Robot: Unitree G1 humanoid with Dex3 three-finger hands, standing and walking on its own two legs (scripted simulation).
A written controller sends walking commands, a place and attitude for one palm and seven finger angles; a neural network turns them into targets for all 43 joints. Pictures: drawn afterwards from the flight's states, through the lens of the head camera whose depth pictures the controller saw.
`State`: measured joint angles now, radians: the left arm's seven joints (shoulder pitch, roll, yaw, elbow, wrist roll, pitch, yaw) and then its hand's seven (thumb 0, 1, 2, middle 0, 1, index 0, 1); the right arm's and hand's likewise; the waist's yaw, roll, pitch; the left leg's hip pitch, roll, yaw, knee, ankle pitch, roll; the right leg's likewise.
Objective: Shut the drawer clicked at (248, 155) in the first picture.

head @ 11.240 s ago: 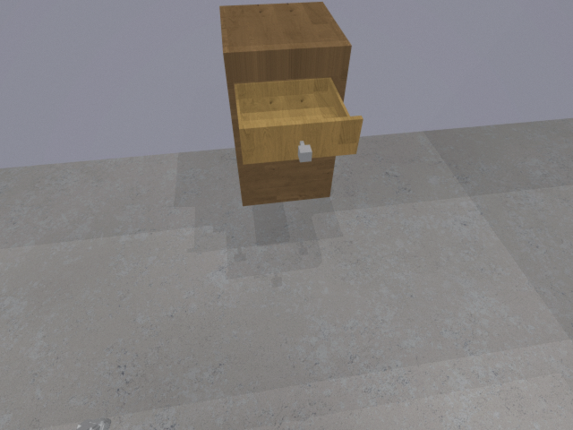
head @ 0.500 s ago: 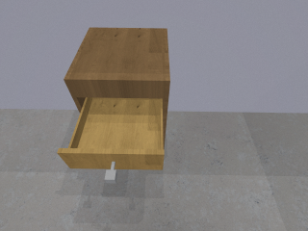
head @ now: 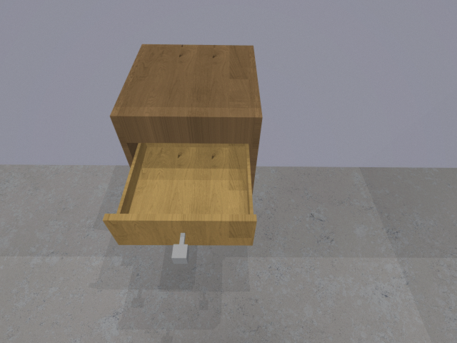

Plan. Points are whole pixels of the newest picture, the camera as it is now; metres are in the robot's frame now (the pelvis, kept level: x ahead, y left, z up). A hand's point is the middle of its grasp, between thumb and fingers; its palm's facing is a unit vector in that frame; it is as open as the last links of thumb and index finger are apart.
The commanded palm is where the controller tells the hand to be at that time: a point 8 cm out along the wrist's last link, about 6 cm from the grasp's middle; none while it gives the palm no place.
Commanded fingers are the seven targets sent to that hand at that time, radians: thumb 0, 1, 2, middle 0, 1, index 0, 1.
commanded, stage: look again from close up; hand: left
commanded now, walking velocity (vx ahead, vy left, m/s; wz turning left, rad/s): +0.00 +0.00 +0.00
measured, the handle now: (181, 247) +0.38 +0.15 -0.21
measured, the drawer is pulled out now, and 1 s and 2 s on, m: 0.28 0.28 0.28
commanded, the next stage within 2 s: raise the hand and make a fist in 0.60 s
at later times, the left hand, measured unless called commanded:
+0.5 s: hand out of the picture +0.00 +0.14 -0.17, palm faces +0.02 -0.99 -0.16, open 7.3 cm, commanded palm none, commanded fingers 0.00 0.90 0.90 -0.20 -0.30 -0.20 -0.30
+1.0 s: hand (180, 297) +0.20 +0.10 -0.03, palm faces +0.03 -1.00 +0.04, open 6.6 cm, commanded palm +0.12 +0.17 -0.08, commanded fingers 0.00 0.90 0.90 -0.52 -0.65 -0.52 -0.65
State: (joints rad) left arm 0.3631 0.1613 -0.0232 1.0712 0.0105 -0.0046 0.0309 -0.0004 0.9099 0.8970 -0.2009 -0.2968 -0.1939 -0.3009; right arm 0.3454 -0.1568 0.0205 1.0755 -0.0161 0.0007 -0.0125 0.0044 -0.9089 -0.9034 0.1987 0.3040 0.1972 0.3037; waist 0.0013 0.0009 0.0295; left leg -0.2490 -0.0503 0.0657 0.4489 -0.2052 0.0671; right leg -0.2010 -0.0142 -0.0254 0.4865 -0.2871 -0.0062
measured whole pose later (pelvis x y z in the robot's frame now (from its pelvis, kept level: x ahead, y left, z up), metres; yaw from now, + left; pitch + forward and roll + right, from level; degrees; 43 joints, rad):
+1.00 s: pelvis -0.02 -0.04 -0.06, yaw +1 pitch +12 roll +1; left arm 0.36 0.11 0.01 0.18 -0.20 -0.53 -0.13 0.02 0.94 0.90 -0.33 -0.45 -0.33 -0.45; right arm 0.19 -0.28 -0.07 0.66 -0.01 -0.29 -0.01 0.02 -0.91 -0.90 0.20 0.30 0.20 0.30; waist -0.03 -0.01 -0.17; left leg -0.77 -0.01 0.04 0.96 -0.40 0.01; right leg -0.72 0.01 -0.06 1.01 -0.50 -0.07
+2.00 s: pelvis -0.04 -0.01 -0.13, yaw +1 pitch +20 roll -3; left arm 0.46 0.10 -0.13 -0.09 -0.08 -0.47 0.02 0.01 0.90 0.90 -1.32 -1.51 -1.31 -1.51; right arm 0.15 -0.20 0.02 0.43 -0.02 -0.10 0.01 0.01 -0.90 -0.90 0.20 0.30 0.20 0.30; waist 0.00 0.03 -0.19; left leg -1.19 0.00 0.00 1.37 -0.53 0.05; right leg -1.08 0.01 -0.11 1.34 -0.61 -0.03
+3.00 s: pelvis -0.03 -0.04 -0.16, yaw +1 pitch +24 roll -2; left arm 0.37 0.13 -0.07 0.03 -0.10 -0.53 0.00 0.01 0.90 0.90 -1.40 -1.60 -1.39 -1.60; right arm 0.16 -0.21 0.01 0.47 -0.02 -0.06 0.01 0.01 -0.90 -0.90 0.20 0.30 0.20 0.30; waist -0.01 0.03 -0.22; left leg -1.29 0.02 -0.02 1.46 -0.58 0.01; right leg -1.19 0.03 -0.13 1.45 -0.68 -0.08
